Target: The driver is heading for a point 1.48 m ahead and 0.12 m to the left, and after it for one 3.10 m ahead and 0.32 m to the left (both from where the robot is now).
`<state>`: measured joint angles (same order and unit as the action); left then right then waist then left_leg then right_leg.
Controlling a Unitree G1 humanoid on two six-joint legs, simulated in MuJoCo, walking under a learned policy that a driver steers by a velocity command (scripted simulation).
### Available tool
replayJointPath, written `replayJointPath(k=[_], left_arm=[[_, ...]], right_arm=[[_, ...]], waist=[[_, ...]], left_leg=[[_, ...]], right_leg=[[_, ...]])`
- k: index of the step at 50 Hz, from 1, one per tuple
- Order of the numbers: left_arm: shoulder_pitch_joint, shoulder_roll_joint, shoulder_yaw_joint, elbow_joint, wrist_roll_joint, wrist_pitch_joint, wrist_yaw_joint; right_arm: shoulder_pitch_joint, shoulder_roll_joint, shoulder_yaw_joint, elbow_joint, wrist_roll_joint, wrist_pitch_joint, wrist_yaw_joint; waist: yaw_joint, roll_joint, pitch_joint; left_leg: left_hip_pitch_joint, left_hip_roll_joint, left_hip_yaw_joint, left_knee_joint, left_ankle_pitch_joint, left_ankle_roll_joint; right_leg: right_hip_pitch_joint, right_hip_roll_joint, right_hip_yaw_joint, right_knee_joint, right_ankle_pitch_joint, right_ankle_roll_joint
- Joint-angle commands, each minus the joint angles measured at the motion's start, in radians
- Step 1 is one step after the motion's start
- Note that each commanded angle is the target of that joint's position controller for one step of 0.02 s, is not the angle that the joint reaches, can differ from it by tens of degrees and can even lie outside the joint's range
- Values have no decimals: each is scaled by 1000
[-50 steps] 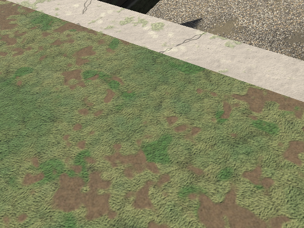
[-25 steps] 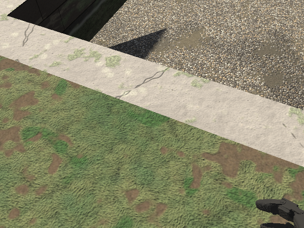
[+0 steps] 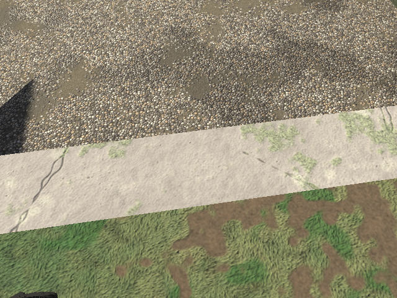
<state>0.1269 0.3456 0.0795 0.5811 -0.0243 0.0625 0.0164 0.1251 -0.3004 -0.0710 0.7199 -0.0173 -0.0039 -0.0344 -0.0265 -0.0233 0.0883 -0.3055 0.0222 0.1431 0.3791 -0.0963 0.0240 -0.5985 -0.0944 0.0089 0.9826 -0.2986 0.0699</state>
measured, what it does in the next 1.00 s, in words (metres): steps on the spot, turning left: right foot, then left foot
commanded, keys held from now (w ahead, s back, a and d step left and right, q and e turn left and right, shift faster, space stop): e+shift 0.06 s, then shift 0.10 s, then q+shift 0.62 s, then shift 0.10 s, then e+shift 0.12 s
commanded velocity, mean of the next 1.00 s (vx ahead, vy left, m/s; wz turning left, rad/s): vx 0.01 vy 0.00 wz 0.21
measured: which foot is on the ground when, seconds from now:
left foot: down 0.00-0.12, up 0.14-0.56, down 0.58-1.00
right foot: up 0.00-0.10, down 0.12-0.60, up 0.62-1.00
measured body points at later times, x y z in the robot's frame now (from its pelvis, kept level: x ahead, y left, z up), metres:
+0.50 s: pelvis +0.04 -0.03 +0.00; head +0.07 -0.03 +0.44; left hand +0.24 +0.20 -0.10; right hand +0.14 -0.32 -0.12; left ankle +0.03 +0.09 -0.71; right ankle +0.03 -0.14 -0.74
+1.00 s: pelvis +0.06 +0.00 +0.00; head +0.08 +0.03 +0.45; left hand +0.13 +0.32 -0.11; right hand +0.33 -0.20 -0.07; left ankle +0.02 +0.08 -0.74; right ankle +0.15 -0.13 -0.71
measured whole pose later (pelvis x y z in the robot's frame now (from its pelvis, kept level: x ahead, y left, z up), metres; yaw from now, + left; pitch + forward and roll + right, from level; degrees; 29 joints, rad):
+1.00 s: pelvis +0.06 +0.00 +0.00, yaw +19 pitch +2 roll -1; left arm 0.12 0.29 0.08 0.73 0.00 0.01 0.01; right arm 0.12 -0.28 -0.05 0.64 -0.01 0.04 -0.03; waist 0.01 -0.03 0.02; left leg -0.25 -0.10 -0.15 0.50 -0.28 0.06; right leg -0.46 -0.01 0.04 0.76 -0.28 0.08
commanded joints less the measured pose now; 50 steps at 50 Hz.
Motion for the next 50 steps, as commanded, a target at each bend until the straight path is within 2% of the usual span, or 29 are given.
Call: replayJointPath(k=[1,4,5,6,7,8,9,10,12,13,14,16,18,21,24,28,29,30,31,32,33,34,35,36,38,44,46,49,50], left_arm=[[61,74,23,-53,-1,6,-17],[49,74,32,-60,4,15,-32],[78,74,39,-47,9,14,-30],[138,111,54,-26,15,10,-19],[176,251,84,-41,22,3,0],[149,255,75,-71,57,-21,-3],[129,197,58,-62,66,-40,-8],[70,148,42,-54,55,-54,-6],[-16,42,1,-41,37,-62,2],[-26,-7,-20,-25,47,-68,5],[-34,-24,-26,-11,58,-74,6],[-43,24,-10,-1,63,-74,16],[-2,86,13,21,57,-58,27],[10,83,22,35,46,-46,33],[-15,83,31,43,40,-44,34],[-61,86,44,53,15,-41,35],[-38,68,44,70,8,-40,33],[-6,34,41,75,23,-41,28],[-111,-19,19,-12,59,-50,24],[-197,9,24,-23,56,-61,24],[-196,21,29,-20,33,-65,21],[-169,24,33,1,29,-68,27],[-152,42,39,10,39,-69,34],[-140,46,43,14,40,-70,36],[-110,24,38,27,36,-75,28],[-105,8,25,49,25,-70,17],[-81,16,21,61,22,-68,8],[-59,-4,7,74,21,-72,-9],[-59,2,7,71,16,-73,-13]], right_arm=[[-99,-164,-48,-78,12,-16,7],[-65,-176,-58,-55,36,-16,20],[-45,-158,-54,-42,45,-14,24],[15,-119,-45,-14,43,-9,30],[49,-76,-30,-45,-2,-4,38],[-47,-99,-35,-82,-10,-6,26],[-83,-130,-43,-79,18,0,19],[-56,-116,-41,-59,33,8,11],[19,-98,-36,-2,15,24,4],[57,-82,-32,21,18,27,10],[73,-67,-26,31,30,30,16],[13,-68,-17,3,40,32,22],[-20,-93,-18,-31,40,36,28],[-12,-90,-20,-53,45,48,36],[11,-70,-21,-65,45,57,46],[78,-54,-29,-66,49,63,63],[115,-69,-39,-57,45,63,59],[158,-160,-70,-57,40,58,42],[182,-306,-102,-78,15,43,32],[217,-259,-90,-90,-11,18,41],[176,-237,-81,-93,-6,-2,41],[112,-215,-79,-102,20,-7,30],[62,-182,-67,-115,46,0,19],[37,-164,-60,-127,54,9,8],[42,-167,-60,-138,46,22,-4],[54,-166,-54,-146,31,39,-16],[34,-136,-36,-146,15,39,-9],[9,-49,8,-121,-8,29,10],[5,-58,10,-111,-12,24,16]], waist=[[45,159,-197],[46,147,-191],[58,121,-194],[66,27,-182],[29,-311,-176],[89,-275,-235],[98,-160,-237],[58,-128,-215],[15,-115,-233],[-4,-117,-244],[-8,-116,-231],[24,-128,-178],[57,-130,-160],[70,-112,-142],[58,-106,-140],[7,-98,-173],[-6,-62,-178],[-3,122,-179],[-8,408,-168],[-81,247,-265],[-47,173,-239],[-8,105,-206],[12,89,-189],[30,106,-194],[37,107,-215],[8,155,-208],[3,172,-207],[-1,172,-194],[-2,178,-170]], left_leg=[[79,278,-116,-113,103,186],[116,293,-76,-30,60,135],[94,267,-50,39,21,96],[3,209,0,176,-61,28],[-310,64,91,527,-483,-86],[-420,-9,-97,741,-573,-104],[-412,18,-146,811,-499,-84],[-402,34,-156,797,-421,-68],[-297,48,-149,781,-305,-86],[-211,47,-151,761,-263,-95],[-168,42,-157,694,-236,-100],[-149,37,-148,559,-223,-100],[-187,40,-131,536,-284,-98],[-221,59,-118,526,-341,-89],[-190,58,-87,479,-361,-72],[-46,17,-22,246,-221,-17],[41,-5,-39,137,-105,17],[188,90,-246,36,225,89],[336,329,-683,11,601,297],[375,364,-710,-14,546,376],[369,316,-631,-12,478,332],[343,256,-560,0,423,272],[319,233,-527,2,402,235],[280,203,-503,-1,403,215],[265,166,-488,1,410,204],[204,138,-481,25,297,178],[176,151,-465,29,280,181],[106,154,-430,29,265,181],[90,156,-425,28,242,181]], right_leg=[[182,-9,-30,-117,40,-34],[273,25,-75,-325,38,-78],[348,61,-85,-426,82,-104],[467,57,-17,-542,213,-147],[640,-227,371,-573,606,-278],[560,-316,498,-611,619,-429],[520,-278,387,-630,544,-401],[491,-223,297,-622,480,-340],[438,-163,162,-605,494,-279],[397,-139,102,-608,502,-269],[380,-124,56,-614,471,-259],[379,-137,36,-621,408,-261],[432,-201,84,-623,400,-301],[477,-261,113,-620,417,-323],[485,-270,73,-596,477,-309],[476,-253,-33,-489,488,-228],[428,-217,-90,-403,400,-168],[259,-115,-178,-181,168,-74],[-109,87,-162,98,-344,29],[-169,110,32,260,-420,19],[-192,97,76,288,-341,-4],[-202,84,87,256,-243,-13],[-201,74,94,212,-172,-13],[-148,79,97,192,-123,-10],[-103,114,89,147,-57,3],[13,120,69,-91,21,32],[72,90,53,-129,16,26],[230,49,31,-247,16,2],[265,56,16,-292,20,-10]])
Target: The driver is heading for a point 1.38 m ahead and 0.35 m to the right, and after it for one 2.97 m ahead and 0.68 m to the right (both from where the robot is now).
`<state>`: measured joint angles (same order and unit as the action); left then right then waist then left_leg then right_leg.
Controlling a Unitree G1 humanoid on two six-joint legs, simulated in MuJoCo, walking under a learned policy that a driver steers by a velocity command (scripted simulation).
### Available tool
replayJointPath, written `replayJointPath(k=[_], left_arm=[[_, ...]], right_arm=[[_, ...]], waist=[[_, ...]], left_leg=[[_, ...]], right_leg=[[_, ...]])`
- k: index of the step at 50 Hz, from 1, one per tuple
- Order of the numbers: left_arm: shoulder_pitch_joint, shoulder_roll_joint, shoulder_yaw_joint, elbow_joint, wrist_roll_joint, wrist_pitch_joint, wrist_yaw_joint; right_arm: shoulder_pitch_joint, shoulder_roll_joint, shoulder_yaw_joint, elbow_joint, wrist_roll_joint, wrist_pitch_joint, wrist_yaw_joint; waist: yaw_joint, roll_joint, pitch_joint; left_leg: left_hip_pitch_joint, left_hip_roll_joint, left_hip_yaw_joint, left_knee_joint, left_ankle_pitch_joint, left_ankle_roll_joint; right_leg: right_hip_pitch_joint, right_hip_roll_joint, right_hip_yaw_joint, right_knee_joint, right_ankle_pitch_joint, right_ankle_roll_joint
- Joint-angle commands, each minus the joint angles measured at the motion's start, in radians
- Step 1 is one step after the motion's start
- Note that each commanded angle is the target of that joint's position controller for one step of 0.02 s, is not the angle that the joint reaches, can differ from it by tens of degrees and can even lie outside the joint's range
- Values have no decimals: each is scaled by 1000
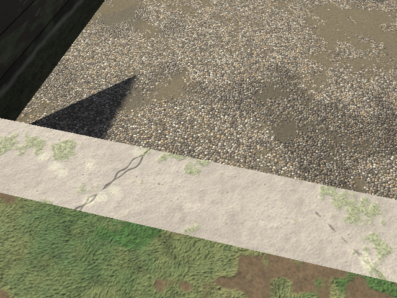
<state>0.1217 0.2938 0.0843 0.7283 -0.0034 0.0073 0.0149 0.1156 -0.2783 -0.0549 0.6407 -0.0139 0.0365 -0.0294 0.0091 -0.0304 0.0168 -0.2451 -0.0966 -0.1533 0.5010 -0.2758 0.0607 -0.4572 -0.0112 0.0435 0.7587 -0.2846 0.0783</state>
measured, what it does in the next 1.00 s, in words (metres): walks ahead, turning right: right foot, then left foot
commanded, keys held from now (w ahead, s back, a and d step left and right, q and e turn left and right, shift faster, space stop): e+shift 0.50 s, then shift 0.04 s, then w+shift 0.10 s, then w+q+shift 0.36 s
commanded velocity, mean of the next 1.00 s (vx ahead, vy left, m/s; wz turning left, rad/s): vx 0.26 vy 0.00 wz -0.30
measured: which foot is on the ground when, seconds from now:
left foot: down 0.00-0.12, up 0.14-0.36, down 0.38-0.86, up 0.88-1.00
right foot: up 0.00-0.04, down 0.06-0.40, up 0.42-0.86, down 0.88-1.00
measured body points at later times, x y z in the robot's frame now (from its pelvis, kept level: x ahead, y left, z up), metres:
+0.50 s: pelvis +0.02 +0.02 +0.00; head +0.05 +0.03 +0.45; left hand +0.27 +0.25 -0.09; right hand +0.05 -0.30 -0.08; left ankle +0.05 +0.11 -0.74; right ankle -0.02 -0.12 -0.68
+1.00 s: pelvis +0.11 -0.09 +0.00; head +0.12 -0.11 +0.45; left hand +0.32 +0.10 -0.10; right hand +0.04 -0.36 -0.13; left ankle +0.12 +0.05 -0.66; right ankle +0.02 -0.17 -0.74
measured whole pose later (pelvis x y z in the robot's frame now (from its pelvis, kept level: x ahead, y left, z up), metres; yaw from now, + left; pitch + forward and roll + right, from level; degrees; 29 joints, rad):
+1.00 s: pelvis +0.11 -0.09 +0.00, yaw -21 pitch +3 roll +0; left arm 0.26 0.24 0.02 0.69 0.05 -0.06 0.00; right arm 0.37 -0.29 -0.08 0.79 -0.02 -0.01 0.05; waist -0.03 0.04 -0.03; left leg -0.51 0.01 -0.04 1.10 -0.31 0.07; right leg -0.17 -0.01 -0.08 0.43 -0.31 0.00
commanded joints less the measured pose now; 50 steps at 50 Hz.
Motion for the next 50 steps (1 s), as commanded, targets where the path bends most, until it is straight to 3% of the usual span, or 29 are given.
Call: replayJointPath(k=[1,3,4,5,6,8,9,11,12,15,19,20,21,22,23,25,27,31,35,38,39,40,42,43,44,45,46,48,50], left_arm=[[-55,73,7,-83,-10,-21,-15],[-61,124,17,-102,-9,-28,-19],[-57,169,26,-115,-6,-32,-18],[-46,223,42,-113,-9,-35,-19],[3,218,50,-103,-22,-35,-20],[130,192,45,-81,-1,-37,-11],[146,196,47,-79,3,-44,-6],[63,197,55,-100,-21,-37,13],[31,181,56,-111,-35,-21,21],[13,186,68,-135,-29,28,33],[-15,165,63,-162,-46,39,29],[54,100,46,-152,-33,40,24],[73,110,53,-174,-28,26,23],[91,187,72,-163,-16,16,21],[96,223,84,-138,-20,21,19],[124,183,78,-107,-18,38,20],[78,138,57,-133,-19,37,14],[-9,110,27,-183,-25,11,-1],[-54,71,3,-185,-12,-45,-15],[-89,56,-7,-183,-26,-86,-30],[-79,61,-13,-164,78,-36,-62],[-77,50,-13,-170,71,-25,-71],[49,46,-12,-135,46,-37,-57],[194,87,4,-90,47,-52,-39],[394,176,23,-68,68,-68,-19],[403,300,44,-66,84,-68,-2],[327,242,33,-77,76,-68,5],[177,96,-14,-90,52,-76,-6],[174,63,-25,-75,41,-85,-1]], right_arm=[[2,-107,-12,-28,-12,-18,12],[35,-164,-32,-10,4,-20,4],[53,-171,-38,-13,-1,-25,-3],[86,-155,-40,-27,-14,-31,-8],[35,-142,-39,-39,-22,-34,-14],[-76,-105,-38,-82,-1,-33,-18],[-78,-96,-40,-90,9,-31,-13],[-59,-76,-38,-82,15,-30,-3],[-69,-63,-37,-81,16,-33,-1],[-47,-30,-32,-65,28,-46,20],[103,-92,-63,-8,30,-50,27],[117,-166,-81,-18,14,-42,16],[55,-221,-85,-40,-40,-40,21],[-8,-178,-73,-70,-50,-53,18],[-65,-119,-56,-80,-36,-58,8],[-97,-94,-47,-87,-7,-59,-13],[-22,-96,-40,-66,-8,-56,-22],[172,-147,-55,-15,14,-71,-9],[208,-152,-53,19,30,-104,10],[213,-177,-57,27,41,-108,21],[257,-177,-58,70,-32,-98,51],[274,-176,-63,83,-33,-88,62],[235,-158,-60,89,-5,-76,66],[198,-124,-52,77,-2,-81,63],[122,-35,-25,30,4,-90,62],[75,5,-13,-31,19,-98,52],[74,-51,-22,-31,5,-88,49],[133,-83,-35,25,2,-73,74],[151,-92,-39,52,-17,-50,99]], waist=[[-29,185,-68],[-27,152,-26],[-43,87,-37],[-90,-49,-60],[-50,-132,-80],[36,-225,-99],[39,-177,-120],[-7,-89,-126],[-11,-84,-124],[-8,-135,-156],[-57,-132,-169],[-22,56,-178],[14,296,-107],[39,242,-65],[51,161,-33],[47,121,-15],[4,121,-19],[-87,159,-49],[-75,139,9],[-72,169,40],[-81,164,19],[-83,220,38],[10,176,32],[86,105,-28],[205,-110,-146],[191,-232,-117],[144,-135,-68],[41,-104,4],[16,-123,25]], left_leg=[[23,269,-121,-83,395,139],[55,243,-115,-53,321,103],[61,201,-85,4,228,68],[23,102,5,85,133,19],[-28,25,102,200,43,-44],[-266,-38,78,457,-373,-88],[-325,-20,26,603,-425,-96],[-333,28,4,542,-308,-103],[-309,32,22,424,-264,-111],[-156,-10,64,210,-158,-126],[146,33,70,-156,87,-87],[269,262,-148,-215,36,-4],[157,466,-430,-273,68,134],[99,506,-410,-281,97,183],[61,439,-272,-261,102,153],[82,336,-92,-229,158,104],[98,314,-13,-218,314,134],[289,377,-143,-342,-283,156],[248,379,-130,-394,-225,160],[112,336,-82,-383,-160,161],[96,279,-24,-355,-187,136],[39,270,-29,-335,-192,138],[-137,254,-38,-240,-192,123],[-295,204,-11,-100,-165,96],[-456,94,88,277,-241,59],[-677,23,101,522,-246,48],[-701,99,24,653,-159,55],[-636,157,50,664,-22,22],[-602,183,96,716,43,-11]], right_leg=[[141,-14,-39,-134,28,-34],[147,0,-29,-274,188,-73],[163,-43,56,-268,415,-103],[194,-97,165,-250,578,-168],[213,-167,303,-311,560,-262],[368,-293,567,-411,559,-400],[413,-297,574,-403,551,-400],[393,-216,452,-373,496,-311],[378,-172,416,-376,439,-273],[304,-113,412,-371,384,-249],[120,-43,429,-318,117,-174],[-38,59,313,-110,-201,-112],[-207,146,189,118,-336,-68],[-209,45,168,297,-294,-43],[-201,21,138,366,-217,-30],[-227,1,104,466,-95,-1],[-231,-6,59,493,-62,24],[-363,-29,57,349,-23,12],[-285,-59,7,117,16,-34],[-87,-21,-40,-82,-20,-41],[-5,33,-115,-149,-92,-50],[74,54,-131,-201,-99,-59],[363,54,-120,-346,57,-84],[613,9,-69,-337,41,-97],[816,-256,225,-448,-279,-116],[765,-443,551,-585,-519,-165],[660,-453,566,-574,-549,-201],[527,-319,284,-575,-322,-153],[469,-261,122,-611,-159,-140]])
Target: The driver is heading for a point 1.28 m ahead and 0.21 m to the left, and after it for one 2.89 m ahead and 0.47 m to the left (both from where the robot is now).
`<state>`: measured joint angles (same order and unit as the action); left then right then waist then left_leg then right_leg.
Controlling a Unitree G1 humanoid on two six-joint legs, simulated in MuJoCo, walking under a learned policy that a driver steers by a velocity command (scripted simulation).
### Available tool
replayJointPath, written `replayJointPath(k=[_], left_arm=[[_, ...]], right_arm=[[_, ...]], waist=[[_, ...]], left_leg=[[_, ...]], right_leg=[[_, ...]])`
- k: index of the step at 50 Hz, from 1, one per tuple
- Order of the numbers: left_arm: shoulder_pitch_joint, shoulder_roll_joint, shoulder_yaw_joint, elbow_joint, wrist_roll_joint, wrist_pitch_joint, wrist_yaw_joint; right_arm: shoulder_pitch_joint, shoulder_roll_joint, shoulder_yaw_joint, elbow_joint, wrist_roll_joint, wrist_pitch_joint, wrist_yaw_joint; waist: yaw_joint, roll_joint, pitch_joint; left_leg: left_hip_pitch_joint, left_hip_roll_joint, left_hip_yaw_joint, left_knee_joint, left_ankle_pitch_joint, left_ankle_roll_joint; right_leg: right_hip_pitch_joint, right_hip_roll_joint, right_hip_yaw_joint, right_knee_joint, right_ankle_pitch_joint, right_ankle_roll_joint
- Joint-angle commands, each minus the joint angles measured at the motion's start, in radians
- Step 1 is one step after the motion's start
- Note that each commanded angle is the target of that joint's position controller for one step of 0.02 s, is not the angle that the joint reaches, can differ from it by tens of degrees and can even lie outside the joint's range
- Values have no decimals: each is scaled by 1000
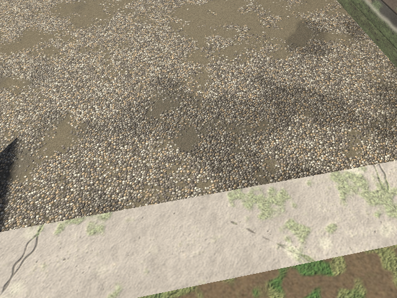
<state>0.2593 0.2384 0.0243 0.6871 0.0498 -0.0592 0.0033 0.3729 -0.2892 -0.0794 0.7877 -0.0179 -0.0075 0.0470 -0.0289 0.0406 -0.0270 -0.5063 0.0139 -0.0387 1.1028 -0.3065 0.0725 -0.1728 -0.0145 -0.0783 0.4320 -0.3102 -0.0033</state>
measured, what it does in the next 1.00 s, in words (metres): walks ahead: left foot, then right foot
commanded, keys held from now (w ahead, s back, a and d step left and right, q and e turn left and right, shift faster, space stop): w+q+shift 0.26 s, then q+shift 0.10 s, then shift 0.04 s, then e+shift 0.26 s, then w+e+shift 0.34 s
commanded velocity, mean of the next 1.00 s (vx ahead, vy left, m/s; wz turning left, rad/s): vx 0.61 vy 0.00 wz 0.12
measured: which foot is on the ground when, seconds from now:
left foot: up 0.00-0.30, down 0.32-0.74, up 0.76-1.00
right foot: down 0.00-0.32, up 0.34-0.72, down 0.74-1.00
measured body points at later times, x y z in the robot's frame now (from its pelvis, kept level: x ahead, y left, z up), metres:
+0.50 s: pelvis +0.32 +0.08 -0.02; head +0.37 +0.10 +0.43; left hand +0.34 +0.39 -0.11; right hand +0.54 -0.12 -0.14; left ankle +0.34 +0.10 -0.74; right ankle +0.36 -0.10 -0.63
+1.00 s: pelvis +0.50 +0.14 -0.03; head +0.52 +0.14 +0.42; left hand +0.53 +0.42 -0.13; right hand +0.80 +0.02 -0.07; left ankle +0.52 +0.30 -0.72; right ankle +0.59 +0.08 -0.74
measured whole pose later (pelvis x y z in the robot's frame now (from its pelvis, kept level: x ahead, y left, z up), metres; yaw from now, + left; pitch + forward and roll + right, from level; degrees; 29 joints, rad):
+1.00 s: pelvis +0.50 +0.14 -0.03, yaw +9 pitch +2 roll +0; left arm 0.31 0.23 0.05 0.65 0.00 0.03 0.02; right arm -0.04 -0.16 0.04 0.50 -0.01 0.04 -0.04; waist 0.09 0.02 0.00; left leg -0.53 -0.01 -0.12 0.88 -0.40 -0.05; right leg -0.49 0.20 0.19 0.69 -0.21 -0.06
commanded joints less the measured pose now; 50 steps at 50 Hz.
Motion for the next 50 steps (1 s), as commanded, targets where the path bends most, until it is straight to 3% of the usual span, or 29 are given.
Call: replayJointPath(k=[1,8,10,12,14,15,16,17,18,19,20,21,23,25,27,31,33,35,36,37,38,39,40,41,42,44,46,48,50], left_arm=[[59,118,36,-17,-16,-26,8],[148,102,34,93,-10,-59,6],[184,113,30,120,-18,-42,16],[202,175,36,132,-18,-30,30],[148,255,57,120,-12,-3,43],[98,292,69,95,-20,7,36],[83,262,63,91,-33,2,22],[88,124,34,52,-19,-4,8],[174,148,29,-37,-47,-6,20],[45,212,33,-80,-77,-66,37],[26,205,39,-86,-96,-78,46],[47,201,42,-47,-88,-70,56],[149,214,58,22,-88,-27,47],[130,145,42,28,-73,-3,34],[119,81,23,37,-71,7,33],[76,93,30,7,-84,25,25],[112,117,46,-6,-69,38,8],[255,146,70,-9,-71,62,-1],[413,164,81,15,-66,76,3],[601,156,91,80,-37,101,34],[446,129,69,77,-52,115,31],[165,218,70,-42,-54,94,31],[-4,246,92,-122,-27,89,51],[-73,164,71,-152,-19,88,57],[-83,138,55,-148,-20,76,46],[-65,149,54,-146,-21,50,33],[-12,144,55,-128,-42,49,29],[36,142,68,-114,-45,71,20],[19,132,73,-123,-55,100,8]], right_arm=[[-122,-65,-10,-98,-15,2,31],[-356,-37,22,-175,-12,12,59],[-372,-6,42,-185,-8,11,59],[-356,-11,47,-193,1,18,47],[-148,-59,31,-147,0,18,28],[39,-110,6,-96,1,4,10],[165,-158,-23,-49,-14,-7,-17],[94,-252,-51,-47,5,6,-49],[106,-354,-73,-98,-3,8,-47],[27,-275,-52,-176,32,-8,-32],[-47,-222,-40,-165,37,-24,-26],[-126,-162,-21,-174,41,-33,-29],[-185,-88,7,-182,17,-32,-42],[-168,-60,16,-137,20,-40,-56],[-153,-62,17,-101,10,-43,-74],[-197,-49,18,-103,15,-16,-123],[-219,-48,13,-112,10,-1,-148],[-309,-45,13,-142,9,1,-136],[-411,-59,8,-164,23,1,-126],[-507,-88,-3,-215,15,10,-85],[-529,39,22,-261,1,34,-62],[-303,140,71,-327,-20,38,-61],[-265,60,71,-322,-51,26,-67],[-342,-27,49,-323,-51,13,-73],[-395,-30,49,-330,-43,15,-80],[-351,8,64,-308,-38,48,-88],[-375,37,84,-328,-17,55,-86],[-428,56,91,-347,15,45,-88],[-417,63,88,-348,36,31,-91]], waist=[[52,-184,87],[45,-118,215],[46,-92,225],[16,-123,156],[-110,-154,38],[-186,-142,-49],[-233,-51,-108],[-112,213,-64],[-78,184,-352],[-87,-21,-393],[-20,-121,-204],[42,-209,-103],[99,-140,-4],[100,-83,25],[92,-33,1],[55,37,-17],[64,59,-20],[131,109,-72],[230,74,-104],[365,-19,-107],[238,-327,51],[-6,-354,-28],[-45,-246,-10],[-54,-59,52],[-56,-1,34],[-41,-37,-54],[6,-78,-74],[78,-131,-69],[85,-147,-70]], left_leg=[[-359,76,-11,144,108,-27],[-396,84,95,-51,269,15],[-294,47,181,-180,237,60],[-127,-35,266,-235,188,108],[96,-100,261,-266,90,143],[325,-133,218,-339,120,157],[608,-132,128,-501,276,167],[796,60,-155,-474,694,203],[1035,287,-604,-560,1010,423],[929,308,-689,-698,847,419],[754,277,-588,-728,728,372],[576,252,-474,-731,718,311],[303,187,-270,-731,854,220],[144,77,-92,-744,993,132],[165,20,40,-719,1069,70],[349,52,142,-622,986,-46],[358,78,183,-531,970,-70],[309,117,200,-397,937,-52],[240,103,203,-181,816,-53],[64,8,246,184,577,-87],[-287,-205,150,567,-296,-112],[-361,-175,-103,554,-274,-130],[-327,-92,-179,483,-234,-97],[-261,-75,-147,393,-137,-110],[-193,-66,-109,304,-83,-126],[-43,-64,-27,206,-22,-143],[21,-52,12,-33,-113,-137],[79,-75,25,-255,-132,-136],[154,-79,0,-403,-33,-124]], right_leg=[[173,-249,189,-295,-72,-58],[166,-215,-110,-368,310,-41],[198,-191,-208,-312,611,-24],[253,-214,-235,-187,1193,-13],[276,-255,-220,117,1482,-17],[189,-255,-189,369,1442,-33],[-11,-199,-175,679,1036,-2],[-386,12,-144,1079,-193,44],[-577,72,81,1349,-236,87],[-519,63,264,1284,-238,76],[-553,22,243,1189,-224,65],[-508,-46,222,1101,-173,61],[-353,-111,189,966,-78,57],[-236,-88,118,766,-11,60],[-205,-30,73,586,138,60],[-297,23,40,358,403,66],[-271,45,-18,304,391,58],[-167,42,-36,386,272,-26],[-50,19,2,378,199,-118],[127,35,110,206,190,-271],[98,-21,492,173,416,-390],[-25,-172,1020,-49,208,-466],[-192,-265,1138,-202,-314,-441],[-361,-202,1064,-211,-443,-368],[-431,-133,909,-150,-360,-308],[-474,-10,651,-65,-118,-257],[-401,49,537,-31,23,-235],[-310,60,536,-24,44,-215],[-255,47,587,11,-14,-190]])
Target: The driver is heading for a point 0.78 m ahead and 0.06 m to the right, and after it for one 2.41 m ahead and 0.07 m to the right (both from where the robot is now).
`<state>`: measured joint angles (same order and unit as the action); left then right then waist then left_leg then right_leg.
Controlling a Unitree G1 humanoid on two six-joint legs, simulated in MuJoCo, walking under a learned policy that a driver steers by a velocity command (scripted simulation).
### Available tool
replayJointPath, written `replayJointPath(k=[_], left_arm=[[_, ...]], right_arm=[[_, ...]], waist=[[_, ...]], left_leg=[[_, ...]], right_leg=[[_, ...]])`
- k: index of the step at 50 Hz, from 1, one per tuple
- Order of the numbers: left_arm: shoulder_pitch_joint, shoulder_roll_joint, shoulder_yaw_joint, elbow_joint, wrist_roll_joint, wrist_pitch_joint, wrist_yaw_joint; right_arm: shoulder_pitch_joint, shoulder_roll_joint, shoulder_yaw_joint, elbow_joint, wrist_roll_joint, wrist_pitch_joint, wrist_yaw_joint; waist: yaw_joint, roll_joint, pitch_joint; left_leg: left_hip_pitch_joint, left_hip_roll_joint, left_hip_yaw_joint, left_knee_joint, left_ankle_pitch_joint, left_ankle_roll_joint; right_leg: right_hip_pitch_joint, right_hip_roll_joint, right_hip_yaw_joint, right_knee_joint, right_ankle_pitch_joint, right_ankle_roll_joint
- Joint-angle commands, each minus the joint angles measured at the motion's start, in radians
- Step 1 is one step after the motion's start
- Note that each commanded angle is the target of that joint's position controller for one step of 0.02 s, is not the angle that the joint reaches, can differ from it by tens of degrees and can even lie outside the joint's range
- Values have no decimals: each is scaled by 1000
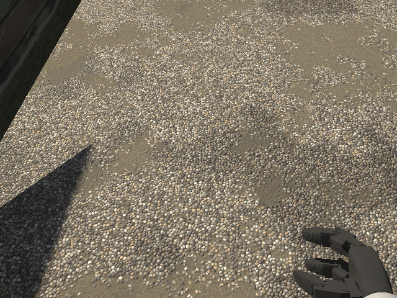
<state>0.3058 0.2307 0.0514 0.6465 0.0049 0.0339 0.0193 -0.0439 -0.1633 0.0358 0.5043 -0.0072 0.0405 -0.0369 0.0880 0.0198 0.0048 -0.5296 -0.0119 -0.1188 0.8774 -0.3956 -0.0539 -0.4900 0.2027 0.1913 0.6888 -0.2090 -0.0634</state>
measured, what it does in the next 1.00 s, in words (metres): steps on the spot: left foot, then right foot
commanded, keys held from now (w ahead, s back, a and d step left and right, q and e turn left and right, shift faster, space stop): w+e+shift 0.26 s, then w+shift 0.10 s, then w+q+shift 0.64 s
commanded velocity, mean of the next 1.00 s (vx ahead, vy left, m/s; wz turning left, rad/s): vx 0.95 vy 0.00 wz -0.03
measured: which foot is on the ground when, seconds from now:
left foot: up 0.00-0.02, down 0.04-0.42, up 0.44-0.80, down 0.82-1.00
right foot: down 0.00-0.04, up 0.06-0.40, down 0.42-0.86, up 0.88-1.00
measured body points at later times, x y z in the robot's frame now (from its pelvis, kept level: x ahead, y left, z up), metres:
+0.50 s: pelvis +0.09 -0.04 -0.02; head +0.11 -0.06 +0.43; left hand +0.41 +0.04 -0.07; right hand +0.05 -0.33 -0.13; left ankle +0.08 +0.15 -0.63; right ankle +0.13 -0.14 -0.71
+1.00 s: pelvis +0.07 -0.06 -0.01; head +0.09 -0.03 +0.44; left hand +0.32 +0.19 -0.07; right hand +0.27 -0.30 -0.08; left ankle +0.12 +0.05 -0.71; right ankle +0.14 -0.19 -0.66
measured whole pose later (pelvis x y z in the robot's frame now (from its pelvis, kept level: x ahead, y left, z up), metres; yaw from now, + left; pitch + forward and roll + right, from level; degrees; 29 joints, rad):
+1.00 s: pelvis +0.07 -0.06 -0.01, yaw +1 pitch +1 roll -1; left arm 0.03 0.28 0.02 0.52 0.02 0.02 0.03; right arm 0.10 -0.22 0.00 0.55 0.01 0.10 0.00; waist -0.03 -0.04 0.02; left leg -0.49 -0.09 -0.10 0.83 -0.35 0.03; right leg -0.66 0.00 0.03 1.12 -0.42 0.10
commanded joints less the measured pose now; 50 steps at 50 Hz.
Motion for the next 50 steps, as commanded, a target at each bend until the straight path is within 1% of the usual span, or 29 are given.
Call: replayJointPath(k=[1,2,3,4,5,6,8,12,16,18,19,20,21,22,23,24,25,27,28,32,37,40,42,43,44,45,46,48,50], left_arm=[[-82,145,51,-102,-23,19,-7],[-138,124,49,-129,-37,20,-6],[-228,64,30,-198,-61,8,-13],[-298,59,19,-229,-46,-3,-9],[-318,94,27,-218,-9,-14,-5],[-328,92,26,-212,-1,-17,-4],[-298,87,24,-209,12,-8,-20],[-371,73,9,-234,2,19,-28],[-431,43,-19,-252,-9,31,-44],[-400,75,-9,-247,-16,35,-67],[-364,72,-8,-224,-18,30,-67],[-254,81,-2,-184,0,18,-59],[-101,131,14,-143,8,0,-45],[-43,218,25,-131,-15,-13,-42],[-13,230,40,-139,-27,-6,-24],[-94,197,26,-143,-5,-10,-11],[-158,151,7,-140,12,-18,-7],[-294,54,-33,-155,13,-49,-15],[-285,39,-42,-157,19,-67,-16],[-269,56,-44,-156,25,-115,-23],[-211,79,-41,-138,35,-97,-7],[-177,131,-19,-119,36,-79,5],[-214,85,-23,-129,33,-61,13],[-209,77,-26,-159,37,-46,21],[-398,114,-15,-255,21,-41,13],[-503,111,-15,-298,9,-40,20],[-476,104,-18,-285,10,-42,16],[-421,93,-20,-269,0,-39,7],[-359,71,-24,-241,16,-18,2]], right_arm=[[59,-56,-27,-41,23,-32,1],[131,-79,-38,-17,7,-47,3],[206,-171,-64,-7,-36,-63,-1],[215,-233,-88,13,-54,-70,4],[208,-204,-85,11,-45,-76,0],[202,-179,-77,16,-39,-77,1],[226,-170,-70,51,-34,-84,2],[326,-202,-81,113,-46,-92,14],[311,-212,-86,115,-35,-89,15],[292,-275,-106,99,-12,-96,13],[291,-282,-108,97,3,-98,15],[308,-279,-110,105,-2,-87,15],[331,-249,-105,93,-1,-70,9],[292,-180,-84,5,-2,-68,9],[145,-197,-96,-20,7,-63,-16],[122,-194,-97,-24,23,-58,-24],[161,-175,-92,-9,19,-54,-28],[271,-140,-84,35,-4,-35,-25],[283,-132,-93,34,-5,-12,-28],[244,-133,-95,23,-4,35,-26],[76,-100,-63,-29,-12,50,7],[73,-115,-60,-29,4,51,37],[151,-91,-54,16,9,42,46],[193,-149,-68,28,16,41,47],[224,-289,-113,13,41,51,45],[191,-311,-123,-11,16,54,47],[105,-263,-107,-38,-2,54,37],[12,-223,-87,-62,11,41,26],[-48,-192,-72,-92,17,16,29]], waist=[[-68,-119,-100],[-106,-71,-91],[-160,166,-116],[-179,313,-77],[-164,158,-60],[-145,72,-60],[-109,90,-71],[-117,98,-72],[-133,119,-80],[-126,156,-89],[-100,125,-113],[-68,93,-128],[-5,-24,-206],[32,-360,-340],[117,-260,-310],[62,-172,-247],[-2,-138,-186],[-113,-155,-117],[-117,-165,-135],[-135,-102,-142],[-93,-112,-93],[-78,-191,-145],[-132,-69,-189],[-147,83,-194],[-242,262,-175],[-250,227,-130],[-199,155,-120],[-116,140,-85],[-84,125,-112]], left_leg=[[283,-52,85,-294,146,22],[429,-1,47,-338,148,50],[584,204,-194,-392,0,123],[585,352,-417,-485,-66,173],[548,375,-440,-473,-53,196],[508,361,-384,-450,28,191],[489,311,-229,-383,284,167],[427,303,-31,-299,661,139],[268,279,115,-317,597,109],[216,303,112,-377,484,116],[206,304,123,-348,571,119],[203,266,180,-222,670,102],[76,207,226,92,632,72],[-238,28,192,467,-194,7],[-255,-76,-33,596,-154,-9],[-274,-90,-87,630,-68,-12],[-258,-76,-73,608,-26,-6],[-161,-65,-48,542,18,-3],[-122,-75,-41,573,21,-7],[-126,-42,-18,548,116,-12],[-17,33,77,163,66,43],[140,11,169,37,-17,94],[354,0,156,-136,111,155],[471,32,-12,-105,369,227],[479,159,-404,-318,259,308],[451,222,-550,-397,178,350],[413,222,-512,-389,169,338],[253,173,-477,-424,27,279],[92,110,-397,-454,-28,240]], right_leg=[[14,-154,317,-229,-206,-107],[-108,-115,283,-154,-277,-62],[-348,-13,129,81,-352,-11],[-510,-20,17,259,-264,-11],[-523,-87,11,351,-198,1],[-484,-115,-16,389,-158,8],[-437,-155,-67,462,-132,20],[-418,-192,-111,519,-52,33],[-143,-210,-241,273,-3,40],[37,-201,-267,189,-67,18],[169,-182,-277,86,-59,1],[295,-152,-269,20,-61,-26],[522,-184,-158,82,209,-66],[734,-440,151,6,363,-174],[546,-513,220,-97,429,-187],[422,-544,167,-119,378,-170],[295,-533,126,-120,351,-139],[64,-486,44,-110,309,-106],[29,-494,63,-133,314,-98],[4,-519,44,-152,187,-105],[63,-503,-124,-149,347,-10],[132,-513,-177,-143,367,-18],[52,-443,-305,51,285,47],[-133,-328,-356,253,245,105],[-385,-190,-303,331,-230,146],[-487,-185,-163,416,-331,168],[-498,-189,-128,460,-286,182],[-399,-200,-131,466,-229,178],[-195,-190,-162,487,-163,177]])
